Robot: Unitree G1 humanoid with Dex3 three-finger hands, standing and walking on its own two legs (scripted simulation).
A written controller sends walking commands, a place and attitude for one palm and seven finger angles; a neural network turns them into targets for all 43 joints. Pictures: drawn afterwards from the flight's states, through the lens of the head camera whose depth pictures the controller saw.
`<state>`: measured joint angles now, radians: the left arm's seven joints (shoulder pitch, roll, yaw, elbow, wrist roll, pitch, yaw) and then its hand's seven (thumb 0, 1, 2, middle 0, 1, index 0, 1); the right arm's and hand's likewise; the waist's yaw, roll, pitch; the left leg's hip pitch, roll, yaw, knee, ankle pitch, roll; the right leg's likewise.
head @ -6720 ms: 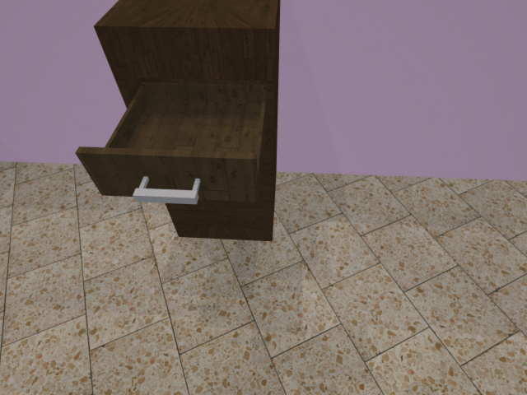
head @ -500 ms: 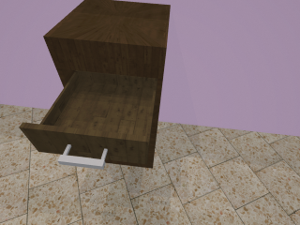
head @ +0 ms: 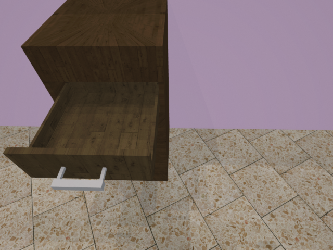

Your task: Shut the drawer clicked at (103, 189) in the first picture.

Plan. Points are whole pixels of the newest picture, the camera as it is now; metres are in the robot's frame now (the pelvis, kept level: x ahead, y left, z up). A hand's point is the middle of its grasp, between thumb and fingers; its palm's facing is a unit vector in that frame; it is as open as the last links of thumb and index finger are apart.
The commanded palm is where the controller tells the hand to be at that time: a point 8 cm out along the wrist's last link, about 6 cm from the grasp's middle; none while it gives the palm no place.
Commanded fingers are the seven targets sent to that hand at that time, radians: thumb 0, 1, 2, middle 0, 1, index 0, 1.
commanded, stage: come to a stop and stand still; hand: left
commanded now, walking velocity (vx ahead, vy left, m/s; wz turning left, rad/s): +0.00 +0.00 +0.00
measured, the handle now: (80, 177) +0.30 +0.26 -0.04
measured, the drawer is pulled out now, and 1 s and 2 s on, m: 0.30 0.30 0.30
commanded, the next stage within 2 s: look again from close up in 0.40 s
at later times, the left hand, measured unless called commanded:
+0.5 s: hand out of the picture -0.05 +0.13 -0.17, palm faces +0.05 -0.99 -0.14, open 7.4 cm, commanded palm none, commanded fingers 0.00 0.90 0.90 -0.20 -0.30 -0.20 -0.30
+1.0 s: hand out of the picture -0.03 +0.19 -0.17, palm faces +0.06 -0.98 -0.19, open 7.3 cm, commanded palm none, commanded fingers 0.00 0.90 0.90 -0.20 -0.30 -0.20 -0.30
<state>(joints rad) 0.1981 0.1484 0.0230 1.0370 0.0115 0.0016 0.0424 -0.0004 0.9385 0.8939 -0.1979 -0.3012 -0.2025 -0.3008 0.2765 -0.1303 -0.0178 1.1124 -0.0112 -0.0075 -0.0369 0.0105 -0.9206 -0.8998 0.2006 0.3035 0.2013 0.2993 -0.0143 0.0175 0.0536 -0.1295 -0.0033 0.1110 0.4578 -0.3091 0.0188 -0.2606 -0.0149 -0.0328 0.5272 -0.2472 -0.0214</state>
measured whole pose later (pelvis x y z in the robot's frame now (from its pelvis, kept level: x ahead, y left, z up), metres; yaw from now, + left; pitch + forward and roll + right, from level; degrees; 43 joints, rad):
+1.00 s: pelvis -0.02 +0.02 +0.00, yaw +2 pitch -2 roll +0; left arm 0.32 0.13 -0.01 1.09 0.01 -0.01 0.04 0.01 0.92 0.89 -0.20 -0.30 -0.20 -0.30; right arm 0.36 -0.13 0.02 1.10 -0.01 -0.02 -0.02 0.00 -0.91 -0.90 0.20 0.30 0.20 0.30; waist -0.01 0.01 0.02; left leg -0.15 -0.03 0.10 0.45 -0.27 0.05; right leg -0.24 -0.05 -0.05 0.47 -0.19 0.01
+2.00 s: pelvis -0.01 -0.02 -0.06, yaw +5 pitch +12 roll -1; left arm 0.61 0.27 0.28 -0.16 -0.36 -0.29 -0.38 0.02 0.89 0.89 -0.91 -1.07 -0.91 -1.07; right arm 0.26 -0.18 -0.02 0.57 0.07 -0.23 -0.05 0.01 -0.90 -0.90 0.21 0.30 0.21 0.30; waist -0.02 0.03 -0.11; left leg -0.70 0.03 0.00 1.03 -0.53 -0.01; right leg -0.76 0.00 -0.11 0.99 -0.44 -0.05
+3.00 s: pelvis -0.01 +0.01 -0.04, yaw +6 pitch +7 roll -2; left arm 0.70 0.26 0.17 -0.37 -0.27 -0.24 -0.27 0.02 0.89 0.89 -1.40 -1.60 -1.40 -1.60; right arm 0.27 -0.22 0.01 0.52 0.06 -0.32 -0.03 0.01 -0.90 -0.90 0.20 0.30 0.20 0.30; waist 0.02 0.04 -0.12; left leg -0.53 0.00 0.01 0.92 -0.50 0.03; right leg -0.57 -0.01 -0.10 0.85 -0.40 -0.01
